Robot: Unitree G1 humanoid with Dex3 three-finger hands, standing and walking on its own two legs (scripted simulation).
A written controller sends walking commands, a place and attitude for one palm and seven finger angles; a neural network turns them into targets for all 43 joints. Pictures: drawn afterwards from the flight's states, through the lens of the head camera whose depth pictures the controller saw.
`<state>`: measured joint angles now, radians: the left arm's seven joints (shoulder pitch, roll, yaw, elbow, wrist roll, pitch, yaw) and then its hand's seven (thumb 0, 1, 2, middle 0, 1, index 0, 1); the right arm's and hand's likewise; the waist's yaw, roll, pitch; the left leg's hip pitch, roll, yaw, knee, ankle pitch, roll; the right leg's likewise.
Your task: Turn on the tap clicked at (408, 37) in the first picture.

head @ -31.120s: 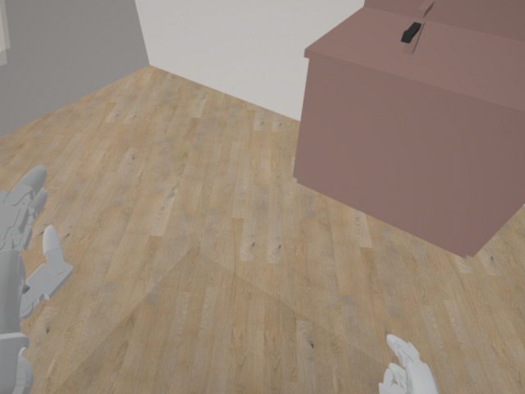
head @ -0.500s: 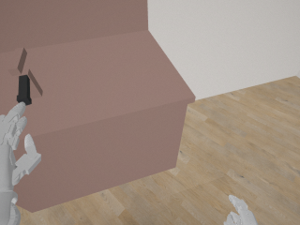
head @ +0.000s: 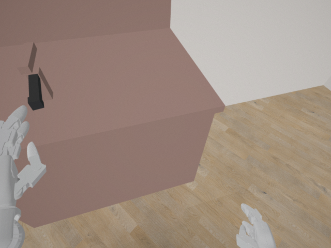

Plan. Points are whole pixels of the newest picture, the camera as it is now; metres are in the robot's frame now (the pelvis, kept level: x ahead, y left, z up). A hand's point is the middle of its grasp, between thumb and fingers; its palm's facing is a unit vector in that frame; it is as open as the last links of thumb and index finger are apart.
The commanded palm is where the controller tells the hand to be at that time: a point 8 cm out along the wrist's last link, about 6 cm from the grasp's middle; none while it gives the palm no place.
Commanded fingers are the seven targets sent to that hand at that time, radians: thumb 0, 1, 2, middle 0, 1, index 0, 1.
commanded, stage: come to a stop and stand still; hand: left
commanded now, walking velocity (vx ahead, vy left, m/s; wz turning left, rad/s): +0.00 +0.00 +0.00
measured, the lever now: (36, 102) +0.43 +0.39 +0.09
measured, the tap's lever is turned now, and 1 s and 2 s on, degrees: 8 8 8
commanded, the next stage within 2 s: look again from close up in 0.38 s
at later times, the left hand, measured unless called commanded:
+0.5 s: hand (43, 158) +0.23 +0.25 +0.16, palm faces +0.39 -0.83 -0.39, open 7.4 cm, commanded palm +0.17 +0.28 +0.17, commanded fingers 0.00 0.90 0.90 -0.20 -0.30 -0.20 -0.30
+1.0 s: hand (43, 145) +0.26 +0.25 +0.16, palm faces +0.37 -0.84 -0.40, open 7.4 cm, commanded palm +0.19 +0.29 +0.17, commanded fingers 0.00 0.90 0.90 -0.20 -0.30 -0.20 -0.30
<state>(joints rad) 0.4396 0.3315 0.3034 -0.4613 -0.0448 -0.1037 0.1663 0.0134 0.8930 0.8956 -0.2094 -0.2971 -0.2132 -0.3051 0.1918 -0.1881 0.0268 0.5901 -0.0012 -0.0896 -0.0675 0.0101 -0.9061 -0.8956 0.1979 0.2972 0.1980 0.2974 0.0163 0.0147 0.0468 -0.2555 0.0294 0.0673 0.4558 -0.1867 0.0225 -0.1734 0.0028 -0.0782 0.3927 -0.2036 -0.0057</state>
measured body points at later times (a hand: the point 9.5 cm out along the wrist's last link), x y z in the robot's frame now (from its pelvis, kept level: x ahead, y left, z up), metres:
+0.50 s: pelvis +0.01 +0.00 +0.00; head +0.03 +0.01 +0.45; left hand +0.21 +0.29 +0.18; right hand +0.19 -0.22 -0.08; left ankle +0.04 +0.10 -0.74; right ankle +0.01 -0.12 -0.74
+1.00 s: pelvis +0.02 +0.01 +0.00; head +0.06 +0.02 +0.45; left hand +0.23 +0.30 +0.18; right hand +0.20 -0.22 -0.08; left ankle +0.04 +0.10 -0.74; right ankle +0.01 -0.11 -0.74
